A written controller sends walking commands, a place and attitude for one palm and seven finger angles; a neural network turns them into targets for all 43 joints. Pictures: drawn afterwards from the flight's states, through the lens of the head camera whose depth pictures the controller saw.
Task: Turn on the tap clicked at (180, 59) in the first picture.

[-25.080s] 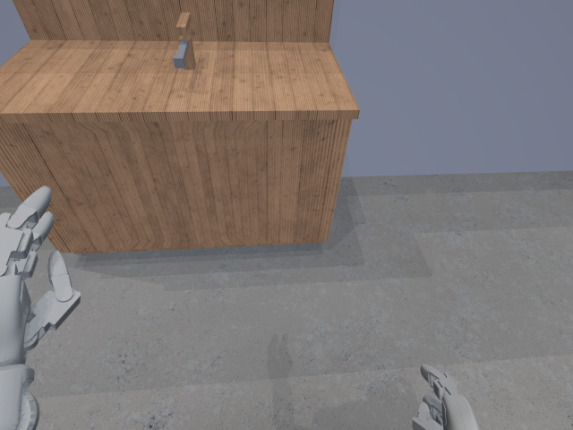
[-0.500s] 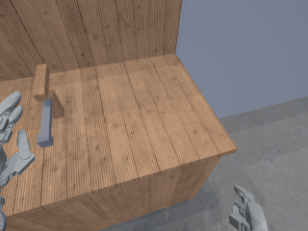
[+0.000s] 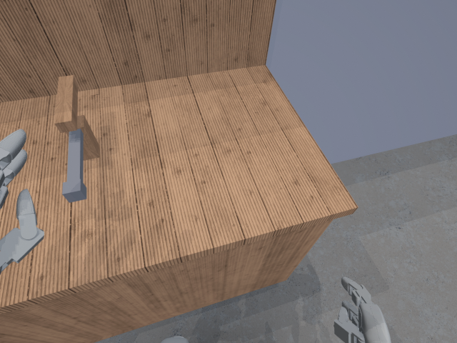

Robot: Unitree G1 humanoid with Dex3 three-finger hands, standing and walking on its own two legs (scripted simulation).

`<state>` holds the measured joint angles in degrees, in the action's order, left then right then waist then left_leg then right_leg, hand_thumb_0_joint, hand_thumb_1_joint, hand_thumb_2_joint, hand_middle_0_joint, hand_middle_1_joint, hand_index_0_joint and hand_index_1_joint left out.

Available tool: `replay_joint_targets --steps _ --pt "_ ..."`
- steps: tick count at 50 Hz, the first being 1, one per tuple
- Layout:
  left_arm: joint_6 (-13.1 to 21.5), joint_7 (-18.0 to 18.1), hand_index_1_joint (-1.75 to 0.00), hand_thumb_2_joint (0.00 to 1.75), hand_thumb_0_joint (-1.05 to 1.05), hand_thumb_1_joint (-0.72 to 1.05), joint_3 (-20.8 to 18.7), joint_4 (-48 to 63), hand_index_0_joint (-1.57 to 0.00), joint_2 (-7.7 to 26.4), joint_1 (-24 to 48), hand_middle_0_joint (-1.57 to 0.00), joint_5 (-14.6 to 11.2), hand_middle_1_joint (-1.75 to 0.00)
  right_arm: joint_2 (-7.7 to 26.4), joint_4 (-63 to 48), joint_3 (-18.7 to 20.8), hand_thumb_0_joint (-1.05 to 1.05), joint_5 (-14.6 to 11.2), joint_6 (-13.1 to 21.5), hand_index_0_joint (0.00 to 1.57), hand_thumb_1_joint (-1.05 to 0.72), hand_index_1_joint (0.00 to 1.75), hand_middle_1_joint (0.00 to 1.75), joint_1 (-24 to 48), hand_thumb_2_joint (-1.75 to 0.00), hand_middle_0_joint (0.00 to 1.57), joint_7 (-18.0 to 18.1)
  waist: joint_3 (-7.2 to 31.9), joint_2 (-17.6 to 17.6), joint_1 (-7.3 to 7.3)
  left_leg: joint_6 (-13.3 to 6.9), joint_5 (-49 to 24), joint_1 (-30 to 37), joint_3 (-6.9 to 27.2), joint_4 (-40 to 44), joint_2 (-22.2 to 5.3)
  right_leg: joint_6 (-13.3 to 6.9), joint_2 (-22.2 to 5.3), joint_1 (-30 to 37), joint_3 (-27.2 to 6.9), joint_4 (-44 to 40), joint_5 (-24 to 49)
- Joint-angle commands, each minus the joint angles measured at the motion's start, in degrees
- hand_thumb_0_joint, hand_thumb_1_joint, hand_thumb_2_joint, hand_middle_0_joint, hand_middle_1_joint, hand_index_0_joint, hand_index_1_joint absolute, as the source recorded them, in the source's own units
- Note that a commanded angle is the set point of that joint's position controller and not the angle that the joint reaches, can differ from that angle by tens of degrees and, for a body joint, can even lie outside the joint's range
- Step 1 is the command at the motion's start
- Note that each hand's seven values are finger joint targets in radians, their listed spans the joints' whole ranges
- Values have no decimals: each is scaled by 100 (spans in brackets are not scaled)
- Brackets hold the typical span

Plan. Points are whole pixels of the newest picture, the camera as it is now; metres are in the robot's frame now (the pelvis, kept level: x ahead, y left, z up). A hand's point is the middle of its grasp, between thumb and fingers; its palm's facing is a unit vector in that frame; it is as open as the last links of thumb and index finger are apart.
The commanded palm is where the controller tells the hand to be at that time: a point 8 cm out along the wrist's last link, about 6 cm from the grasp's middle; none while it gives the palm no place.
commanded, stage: shuffle to correct the standing spot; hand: left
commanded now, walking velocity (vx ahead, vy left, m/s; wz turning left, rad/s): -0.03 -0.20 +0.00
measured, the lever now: (74, 190) +0.34 +0.29 +0.05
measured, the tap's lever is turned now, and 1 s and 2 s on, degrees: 0 0 0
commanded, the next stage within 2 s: come to a stop and stand still in 0.64 s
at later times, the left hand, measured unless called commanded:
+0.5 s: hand (63, 207) +0.25 +0.22 +0.17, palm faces +0.29 -0.86 -0.42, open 7.4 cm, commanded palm +0.18 +0.27 +0.18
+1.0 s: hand (21, 188) +0.26 +0.26 +0.19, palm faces +0.40 -0.76 -0.51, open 7.4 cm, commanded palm +0.18 +0.27 +0.18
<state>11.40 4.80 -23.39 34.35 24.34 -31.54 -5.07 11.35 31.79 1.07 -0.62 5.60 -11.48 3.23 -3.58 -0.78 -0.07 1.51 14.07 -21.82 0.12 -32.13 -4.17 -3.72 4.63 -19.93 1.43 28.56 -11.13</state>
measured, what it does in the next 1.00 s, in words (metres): stands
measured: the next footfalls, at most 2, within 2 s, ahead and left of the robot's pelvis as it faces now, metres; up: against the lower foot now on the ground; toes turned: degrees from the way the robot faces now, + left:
none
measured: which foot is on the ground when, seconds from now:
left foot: down 0.00-1.00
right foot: down 0.00-1.00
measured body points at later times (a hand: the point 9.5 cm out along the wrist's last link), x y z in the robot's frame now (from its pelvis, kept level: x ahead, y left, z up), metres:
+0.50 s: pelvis +0.02 -0.01 +0.00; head +0.06 +0.01 +0.45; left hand +0.23 +0.27 +0.19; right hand +0.19 -0.25 -0.08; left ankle +0.04 +0.15 -0.73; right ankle +0.04 -0.08 -0.73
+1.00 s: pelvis +0.03 -0.01 +0.00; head +0.06 +0.00 +0.45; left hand +0.23 +0.30 +0.22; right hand +0.20 -0.24 -0.08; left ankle +0.04 +0.14 -0.73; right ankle +0.04 -0.08 -0.73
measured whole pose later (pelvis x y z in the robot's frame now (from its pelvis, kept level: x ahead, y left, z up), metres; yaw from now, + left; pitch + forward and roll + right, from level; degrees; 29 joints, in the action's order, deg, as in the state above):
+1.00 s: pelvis +0.03 -0.01 +0.00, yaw +1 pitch +1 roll -1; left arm 11.9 3.3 -24.7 23.7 29.1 -17.6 -2.4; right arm 12.2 34.1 1.6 -0.8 7.2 -12.7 3.2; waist -3.8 -0.3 3.3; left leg 0.6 13.2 -17.1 0.6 -31.0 -3.9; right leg -3.8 3.4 -14.4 4.3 26.7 -13.2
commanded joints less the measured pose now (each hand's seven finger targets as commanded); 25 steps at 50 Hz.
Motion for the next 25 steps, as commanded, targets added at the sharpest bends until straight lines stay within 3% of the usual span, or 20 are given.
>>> replay_joint_targets --steps 1,2,3,4,6,7,9,11,12,15,16,17,18,20,21,22,23,24,25 --pt "205 214 -30 90 0 90 -698 1284 -20 1027 452 -20 -38 -30 715 -909 151 0 -16 346 20 -90 30 30 504 -90 20 86 842 552 -8 -444 885 794 875 1098 -676 221 -693 -244 -646 -654 -1097" --pt "228 200 -30 90 0 90 -569 1231 -20 879 599 -20 -31 -30 730 -869 134 0 5 338 20 -90 30 30 441 -90 20 88 895 878 -17 -534 1014 450 1192 1471 -942 330 -525 150 -435 -222 -903" --pt "216 203 -30 90 0 90 -664 1150 -20 975 688 -20 33 -30 760 -889 192 0 9 353 20 -90 30 30 406 -90 20 95 857 1037 13 -623 1204 120 1393 1623 -1195 364 -511 459 -401 157 -749" --pt "192 183 -30 90 0 90 -617 1026 -20 898 667 -20 81 -30 751 -867 209 0 6 350 20 -90 30 30 360 -90 20 71 832 1165 34 -637 1341 -94 1326 1633 -1254 353 -527 640 -359 304 -679" --pt "141 159 -30 90 0 90 -508 1029 -20 846 873 -20 111 -30 686 -874 168 0 -11 342 20 -90 30 30 409 -90 20 23 635 1234 6 -571 1036 -74 1118 1519 -1119 312 -547 662 -257 181 -461" --pt "166 131 -30 90 0 90 -356 957 -20 694 1003 -20 109 -30 709 -829 157 0 26 336 20 -90 30 30 322 -90 20 -6 614 1156 -7 -552 906 -95 1057 1445 -1058 312 -523 752 -169 81 -338" --pt "154 108 -30 90 0 90 -370 831 -20 718 998 -20 134 -30 721 -835 222 0 18 372 20 -90 30 30 221 -90 20 -76 661 1155 3 -490 767 -65 890 1207 -979 258 -597 912 -163 -137 -257" --pt "127 98 -30 90 0 90 -313 836 -20 692 920 -20 135 -30 672 -879 193 0 -50 381 20 -90 30 30 333 -90 20 -135 587 1006 0 -431 1117 -69 787 1167 -826 201 -609 872 -201 -249 -337" --pt "157 86 -30 90 0 90 -235 770 -20 600 881 -20 117 -30 697 -843 175 0 -18 356 20 -90 30 30 256 -90 20 -153 572 767 -6 -429 1257 -101 719 1029 -714 199 -605 818 -250 -415 -380" --pt "124 98 -30 90 0 90 -426 886 -20 804 800 -20 48 -30 686 -863 256 0 -42 323 20 -90 30 30 148 -90 20 -171 639 43 -38 -249 1182 430 245 13 -129 -137 -1076 99 -960 -1095 -913" --pt "98 148 -30 90 0 90 -549 977 -20 926 701 -20 9 -30 653 -830 227 0 -75 308 20 -90 30 30 172 -90 20 -160 732 -96 -66 -217 870 839 115 -324 -8 -295 -1236 -191 -1067 -1186 -798" --pt "119 151 -30 90 0 90 -396 1038 -20 780 758 -20 -41 -30 639 -792 182 0 -32 284 20 -90 30 30 169 -90 20 -158 818 -147 -105 -219 730 928 74 -504 24 -368 -1353 -300 -1071 -1211 -812" --pt "122 170 -30 90 0 90 -542 1170 -20 937 787 -20 -60 -30 653 -824 206 0 -36 307 20 -90 30 30 181 -90 20 -131 909 -102 -83 -210 528 1033 83 -493 20 -393 -1394 -230 -1088 -1075 -466" --pt "139 189 -30 90 0 90 -636 1242 -20 990 658 -20 -96 -30 645 -813 190 0 -19 303 20 -90 30 30 248 -90 20 -102 1124 127 -62 -258 -245 1070 262 12 -182 -265 -1224 238 -853 -652 398" --pt "137 199 -30 90 0 90 -717 1283 -20 1086 607 -20 -126 -30 651 -819 160 0 -40 298 20 -90 30 30 385 -90 20 -77 1154 404 -63 -298 -905 1175 539 367 -413 -128 -991 347 -583 -343 734" --pt "173 170 -30 90 0 90 -635 1275 -20 962 631 -20 -126 -30 698 -795 161 0 -3 281 20 -90 30 30 390 -90 20 -68 1207 715 -34 -358 -1155 1046 779 674 -641 62 -760 514 -379 -190 629" --pt "155 153 -30 90 0 90 -724 1195 -20 1052 605 -20 -93 -30 717 -846 216 0 -21 279 20 -90 30 30 381 -90 20 -62 1140 936 -7 -421 -1234 909 925 775 -822 206 -666 638 -362 -146 575" --pt "134 139 -30 90 0 90 -739 1128 -20 1055 560 -20 -61 -30 701 -850 213 0 -15 245 20 -90 30 30 373 -90 20 -66 1064 1059 5 -462 -1268 715 909 769 -886 275 -668 824 -304 -158 578" --pt "116 123 -30 90 0 90 -718 1058 -20 1028 542 -20 -36 -30 695 -847 228 0 -24 226 20 -90 30 30 321 -90 20 -78 1040 961 13 -450 -1401 654 875 681 -855 258 -685 965 -285 -259 724"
